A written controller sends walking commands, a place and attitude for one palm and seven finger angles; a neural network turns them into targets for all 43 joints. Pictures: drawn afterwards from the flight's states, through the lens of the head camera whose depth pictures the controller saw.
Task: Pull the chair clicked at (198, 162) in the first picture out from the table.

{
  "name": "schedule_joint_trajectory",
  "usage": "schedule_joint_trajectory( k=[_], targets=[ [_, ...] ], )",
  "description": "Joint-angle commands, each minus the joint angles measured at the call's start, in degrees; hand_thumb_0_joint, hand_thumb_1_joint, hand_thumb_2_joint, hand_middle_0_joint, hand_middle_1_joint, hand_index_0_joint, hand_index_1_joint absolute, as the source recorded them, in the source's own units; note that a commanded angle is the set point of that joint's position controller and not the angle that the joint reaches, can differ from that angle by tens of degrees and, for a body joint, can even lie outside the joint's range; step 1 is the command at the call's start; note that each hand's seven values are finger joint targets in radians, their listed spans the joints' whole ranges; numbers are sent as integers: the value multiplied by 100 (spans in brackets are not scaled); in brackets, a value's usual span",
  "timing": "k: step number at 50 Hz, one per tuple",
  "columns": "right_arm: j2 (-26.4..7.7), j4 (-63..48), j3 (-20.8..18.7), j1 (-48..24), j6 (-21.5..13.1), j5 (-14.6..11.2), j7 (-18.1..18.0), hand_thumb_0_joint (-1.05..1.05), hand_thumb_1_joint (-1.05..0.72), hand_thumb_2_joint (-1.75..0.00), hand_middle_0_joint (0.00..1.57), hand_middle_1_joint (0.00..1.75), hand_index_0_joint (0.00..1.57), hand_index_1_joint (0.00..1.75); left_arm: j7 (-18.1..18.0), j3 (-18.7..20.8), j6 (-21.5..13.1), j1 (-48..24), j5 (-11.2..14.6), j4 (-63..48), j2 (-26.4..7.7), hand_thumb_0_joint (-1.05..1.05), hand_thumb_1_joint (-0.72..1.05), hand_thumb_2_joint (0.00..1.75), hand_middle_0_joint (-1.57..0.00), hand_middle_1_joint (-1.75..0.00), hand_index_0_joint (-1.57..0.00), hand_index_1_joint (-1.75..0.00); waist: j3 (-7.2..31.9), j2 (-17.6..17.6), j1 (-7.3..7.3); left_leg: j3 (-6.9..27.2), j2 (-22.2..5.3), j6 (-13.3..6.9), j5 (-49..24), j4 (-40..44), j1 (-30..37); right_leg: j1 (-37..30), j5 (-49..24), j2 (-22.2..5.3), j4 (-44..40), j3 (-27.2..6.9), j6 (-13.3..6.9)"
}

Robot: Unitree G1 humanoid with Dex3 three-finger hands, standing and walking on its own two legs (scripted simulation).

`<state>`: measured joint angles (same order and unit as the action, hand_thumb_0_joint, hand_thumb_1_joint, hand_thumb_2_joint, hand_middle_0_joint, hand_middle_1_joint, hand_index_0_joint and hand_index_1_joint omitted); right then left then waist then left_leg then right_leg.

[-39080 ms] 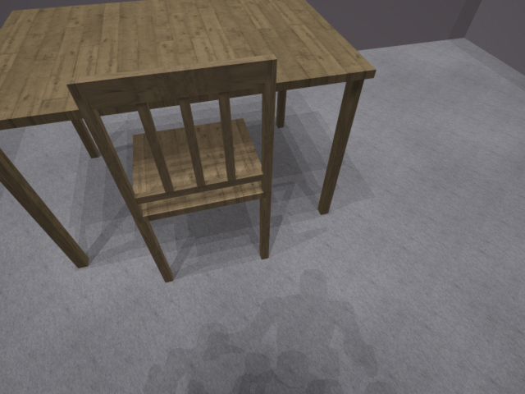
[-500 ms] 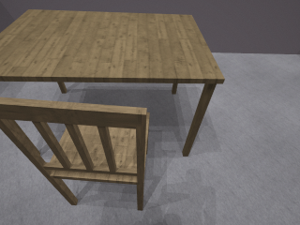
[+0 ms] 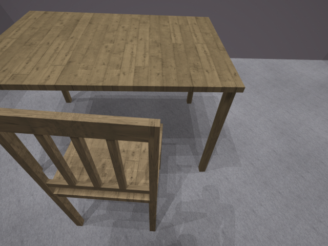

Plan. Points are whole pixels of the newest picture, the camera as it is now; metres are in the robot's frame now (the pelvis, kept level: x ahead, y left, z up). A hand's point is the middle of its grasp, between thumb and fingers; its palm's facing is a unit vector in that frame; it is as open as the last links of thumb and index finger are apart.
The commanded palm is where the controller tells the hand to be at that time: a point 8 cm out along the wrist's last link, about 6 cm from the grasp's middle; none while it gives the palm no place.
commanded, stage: look again from close up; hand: left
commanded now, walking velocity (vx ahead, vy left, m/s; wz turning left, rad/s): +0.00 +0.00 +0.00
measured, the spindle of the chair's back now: (88, 163) +0.37 +0.26 -0.09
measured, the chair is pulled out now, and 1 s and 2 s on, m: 0.19 0.19 0.19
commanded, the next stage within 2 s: shuffle to correct the standing spot in 0.60 s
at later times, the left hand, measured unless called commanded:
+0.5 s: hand out of the picture -0.02 +0.16 -0.18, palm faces +0.03 -0.99 -0.16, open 7.4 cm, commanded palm none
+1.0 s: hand out of the picture +0.00 +0.17 -0.18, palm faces +0.02 -0.97 -0.23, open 7.4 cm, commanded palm none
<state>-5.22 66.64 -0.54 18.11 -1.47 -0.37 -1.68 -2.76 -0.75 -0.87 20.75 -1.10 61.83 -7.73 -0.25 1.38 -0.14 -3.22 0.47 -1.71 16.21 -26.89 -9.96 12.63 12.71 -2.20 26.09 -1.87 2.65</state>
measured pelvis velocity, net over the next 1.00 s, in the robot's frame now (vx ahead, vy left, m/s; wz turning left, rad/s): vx -0.02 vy -0.01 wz -0.01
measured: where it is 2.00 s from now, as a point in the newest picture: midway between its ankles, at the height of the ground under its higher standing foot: outside the picture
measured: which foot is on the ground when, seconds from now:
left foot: down 0.00-1.00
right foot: down 0.00-1.00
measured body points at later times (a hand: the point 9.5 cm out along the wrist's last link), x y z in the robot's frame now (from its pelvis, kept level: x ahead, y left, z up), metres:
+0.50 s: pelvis +0.01 +0.00 +0.00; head +0.01 +0.01 +0.45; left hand -0.02 +0.21 -0.16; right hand -0.02 -0.20 -0.16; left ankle -0.02 +0.10 -0.74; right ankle +0.01 -0.15 -0.74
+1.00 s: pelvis -0.02 -0.01 -0.01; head +0.01 -0.01 +0.44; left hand +0.00 +0.22 -0.16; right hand -0.01 -0.23 -0.17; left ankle -0.02 +0.10 -0.74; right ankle +0.02 -0.15 -0.74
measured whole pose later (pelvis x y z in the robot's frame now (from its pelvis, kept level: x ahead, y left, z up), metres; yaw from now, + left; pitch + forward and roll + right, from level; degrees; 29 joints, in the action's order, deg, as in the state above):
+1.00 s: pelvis -0.02 -0.01 -0.01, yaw -1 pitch -1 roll +1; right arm -6.6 62.2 -2.8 14.8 0.8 -0.1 -2.3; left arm -2.7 1.4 1.0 16.6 -1.2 57.7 -9.9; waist -4.1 1.6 0.2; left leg -4.0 0.7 -1.4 16.9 -31.1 -13.6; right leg 18.2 14.8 -2.4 33.6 -2.8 1.9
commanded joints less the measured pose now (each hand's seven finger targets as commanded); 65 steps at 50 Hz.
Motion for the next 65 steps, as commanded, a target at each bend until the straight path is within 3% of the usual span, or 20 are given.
schedule_joint_trajectory(
  k=[1, 8, 32, 36, 40, 43, 46, 50, 52, 53, 54, 55, 56, 57, 59, 61, 63, 65],
  targets=[
    [-497, -97, -64, 464, -67, 14, -9, 0, -90, -90, 20, 30, 20, 30, -40, 114, -48, 530, 10, -101, -459, 0, 90, 90, -20, -30, -20, -30, -464, -238, 20, 669, -642, -77, -766, 711, -143, 246, -385, -256, -439, -229, -292],
    [-500, -96, -66, 459, -61, 24, -8, 0, -90, -90, 20, 30, 20, 30, -40, 121, -54, 521, 13, -81, -458, 0, 90, 90, -20, -30, -20, -30, -541, -99, 16, 630, -617, -65, -725, 686, -165, 297, -372, -278, -456, -259, -300],
    [-523, -83, -76, 458, -72, 24, -21, 0, -90, -90, 20, 30, 20, 30, -30, 129, -66, 472, 21, -44, -452, 0, 90, 90, -20, -30, -20, -30, -531, -159, 23, 619, -617, -63, -838, 697, -121, 230, -456, -276, -474, -222, -295],
    [-527, -108, -85, 444, -84, 12, -30, 0, -90, -90, 20, 30, 20, 30, -32, 137, -64, 455, 25, -64, -478, 0, 90, 90, -20, -30, -20, -30, -505, -212, 22, 633, -635, -72, -1236, 658, -78, 217, -755, -280, -381, -228, -302],
    [-637, -269, -172, 360, -56, -3, -69, 0, -90, -90, 20, 30, 20, 30, -53, 221, -12, 378, 19, -239, -586, 0, 90, 90, -20, -30, -20, -30, -321, -317, 11, 663, -765, -109, -2469, 401, 98, 312, -1369, -305, 27, -181, -291],
    [-762, -406, -256, 254, 33, 7, -88, 0, -90, -90, 20, 30, 20, 30, -53, 282, 53, 271, 14, -399, -643, 0, 90, 90, -20, -30, -20, -30, -238, -452, 27, 739, -896, -161, -2777, 281, 152, 468, -1226, -233, 301, -110, -267],
    [-879, -580, -335, 120, 118, 33, -87, 0, -90, -90, 20, 30, 20, 30, -41, 323, 117, 153, 5, -548, -661, 0, 90, 90, -20, -30, -20, -30, -156, -595, 43, 902, -1060, -289, -2550, 296, 26, 616, -766, -83, 640, -48, -243],
    [-1026, -854, -417, -243, 233, 85, -64, 0, -90, -90, 20, 30, 20, 30, -24, 411, 205, 113, -20, -713, -695, 0, 90, 90, -20, -30, -20, -30, -290, -784, -37, 1058, -1264, -467, -1834, 253, -764, 574, -2, 40, 1184, -18, -269],
    [-1076, -1023, -455, -464, 279, 94, -44, 0, -90, -90, 20, 30, 20, 30, -7, 440, 216, 168, -30, -788, -776, 0, 90, 90, -20, -30, -20, -30, -220, -542, -101, 951, -1111, -385, -1299, -61, -1049, 496, -330, -45, 1064, -227, -327],
    [-1041, -1092, -473, -503, 307, 91, -30, 0, -90, -90, 20, 30, 20, 30, 3, 452, 199, 122, -51, -853, -867, 0, 90, 90, -20, -30, -20, -30, -126, -76, -88, 773, -813, -239, -893, -484, -1029, 615, -753, -233, 716, -584, -425],
    [-933, -1140, -488, -436, 340, 79, -15, 0, -90, -90, 20, 30, 20, 30, 18, 471, 186, -40, -76, -930, -1069, 0, 90, 90, -20, -30, -20, -30, -64, 532, -15, 469, -387, -46, -211, -1146, -1139, 703, -884, -673, 209, -1181, -626],
    [-755, -1118, -489, -256, 375, 67, 2, 0, -90, -90, 20, 30, 20, 30, 22, 517, 173, -152, -78, -992, -1341, 0, 90, 90, -20, -30, -20, -30, 79, 1309, 34, 116, 89, 161, 571, -2140, -1211, 691, -983, -1342, -443, -1883, -1026],
    [-760, -1140, -507, -356, 424, 71, -2, 0, -90, -90, 20, 30, 20, 30, 8, 544, 193, -233, -63, -1070, -1396, 0, 90, 90, -20, -30, -20, -30, 122, 1607, -82, 310, 220, 196, 1615, -3199, -1273, 810, -1283, -1699, -767, -2200, -1485],
    [-829, -1138, -526, -375, 452, 91, 0, 0, -90, -90, 20, 30, 20, 30, -31, 570, 213, -372, -79, -1169, -1317, 0, 90, 90, -20, -30, -20, -30, 124, 1473, -95, 693, 85, 160, 1697, -3828, -1467, 876, -849, -1659, -745, -2166, -1660],
    [-791, -1059, -504, -115, 399, 113, 62, 0, -90, -90, 20, 30, 20, 30, -27, 530, 182, -799, -109, -1305, -1220, 0, 90, 90, -20, -30, -20, -30, 185, 1013, 163, 664, 13, 187, 1154, -3983, -1521, 833, -117, -1261, -601, -1625, -1460],
    [-770, -1045, -452, -41, 334, 100, 100, 0, -90, -90, 20, 30, 20, 30, -31, 525, 152, -777, -122, -1364, -1232, 0, 90, 90, -20, -30, -20, -30, 352, 832, 130, 476, -34, 223, 1022, -3184, -1333, 583, 339, -1145, -661, -1433, -1313],
    [-745, -1067, -396, -53, 293, 88, 142, 0, -90, -90, 20, 30, 20, 30, -44, 549, 178, -730, -144, -1411, -1342, 0, 90, 90, -20, -30, -20, -30, 269, 991, 48, 287, -29, 191, 1141, -2162, -988, 721, 1230, -1105, -966, -1519, -1201],
    [-682, -916, -332, 308, 242, 78, 165, 0, -90, -90, 20, 30, 20, 30, -57, 565, 209, -775, -125, -1380, -1393, 0, 90, 90, -20, -30, -20, -30, 249, 984, 150, 30, 60, 116, 897, -663, -121, 1073, 1900, -968, -1099, -1428, -968]
  ],
)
